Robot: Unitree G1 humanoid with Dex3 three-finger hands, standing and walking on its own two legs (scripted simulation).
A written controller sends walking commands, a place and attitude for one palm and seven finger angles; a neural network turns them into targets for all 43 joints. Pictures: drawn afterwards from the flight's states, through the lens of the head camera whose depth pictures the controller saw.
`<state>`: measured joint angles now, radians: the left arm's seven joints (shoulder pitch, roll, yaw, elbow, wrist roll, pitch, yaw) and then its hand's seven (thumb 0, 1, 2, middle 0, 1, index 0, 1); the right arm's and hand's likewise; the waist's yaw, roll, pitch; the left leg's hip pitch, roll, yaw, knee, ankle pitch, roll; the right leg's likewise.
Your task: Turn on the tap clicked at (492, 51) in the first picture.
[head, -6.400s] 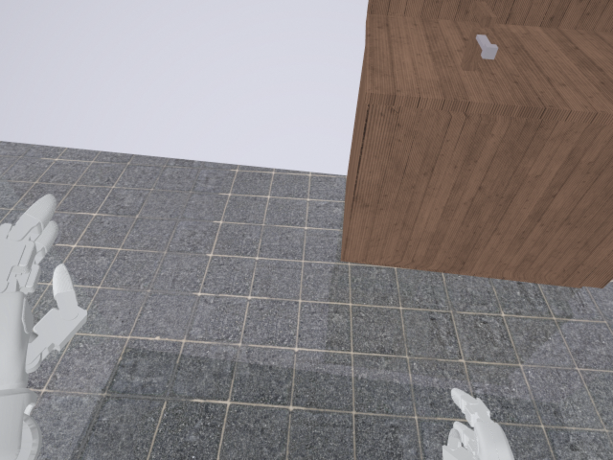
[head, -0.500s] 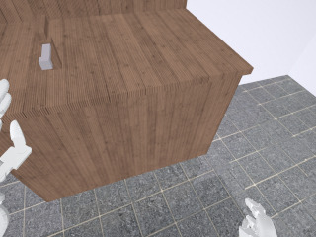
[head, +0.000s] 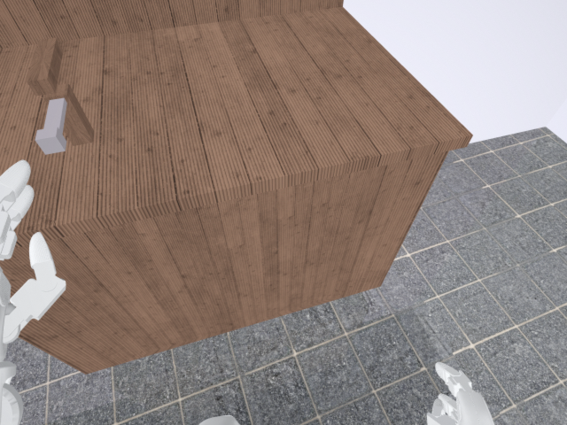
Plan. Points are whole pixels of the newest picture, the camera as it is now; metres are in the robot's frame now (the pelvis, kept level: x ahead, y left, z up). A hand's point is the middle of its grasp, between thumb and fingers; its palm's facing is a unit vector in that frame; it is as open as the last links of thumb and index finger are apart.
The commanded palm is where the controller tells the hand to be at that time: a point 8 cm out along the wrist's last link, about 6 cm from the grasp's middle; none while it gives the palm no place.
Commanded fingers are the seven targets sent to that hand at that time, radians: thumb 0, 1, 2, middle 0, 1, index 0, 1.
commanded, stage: come to a stop and stand still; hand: left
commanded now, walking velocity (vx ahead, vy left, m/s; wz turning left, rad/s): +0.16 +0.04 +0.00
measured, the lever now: (51, 140) +0.47 +0.38 +0.13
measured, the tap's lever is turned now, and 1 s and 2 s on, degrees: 0 0 0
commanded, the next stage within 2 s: look again from close up in 0.98 s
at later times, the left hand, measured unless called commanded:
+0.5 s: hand (74, 275) +0.23 +0.23 +0.16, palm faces +0.38 -0.83 -0.40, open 7.4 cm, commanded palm +0.18 +0.28 +0.18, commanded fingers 0.00 0.90 0.90 -0.20 -0.30 -0.20 -0.30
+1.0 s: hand (46, 305) +0.20 +0.24 +0.16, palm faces +0.39 -0.84 -0.37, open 7.4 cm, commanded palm +0.15 +0.28 +0.18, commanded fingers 0.00 0.90 0.90 -0.20 -0.30 -0.20 -0.30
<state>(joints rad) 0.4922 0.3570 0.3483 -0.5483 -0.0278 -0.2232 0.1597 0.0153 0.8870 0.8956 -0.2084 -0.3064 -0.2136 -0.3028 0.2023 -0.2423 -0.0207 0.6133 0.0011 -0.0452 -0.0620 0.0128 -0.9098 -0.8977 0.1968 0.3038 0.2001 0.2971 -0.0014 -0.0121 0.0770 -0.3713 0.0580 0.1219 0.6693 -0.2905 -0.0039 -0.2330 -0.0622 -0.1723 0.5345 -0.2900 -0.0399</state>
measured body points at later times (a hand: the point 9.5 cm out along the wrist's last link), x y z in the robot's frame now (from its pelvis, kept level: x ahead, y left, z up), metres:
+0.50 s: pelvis +0.02 -0.01 +0.00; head +0.03 -0.02 +0.44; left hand +0.21 +0.27 +0.18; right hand +0.19 -0.22 -0.10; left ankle +0.03 +0.11 -0.73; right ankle +0.05 -0.10 -0.74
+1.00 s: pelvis -0.02 +0.01 +0.00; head -0.02 +0.01 +0.45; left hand +0.17 +0.28 +0.18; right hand +0.13 -0.22 -0.09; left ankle +0.03 +0.11 -0.74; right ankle +0.05 -0.10 -0.74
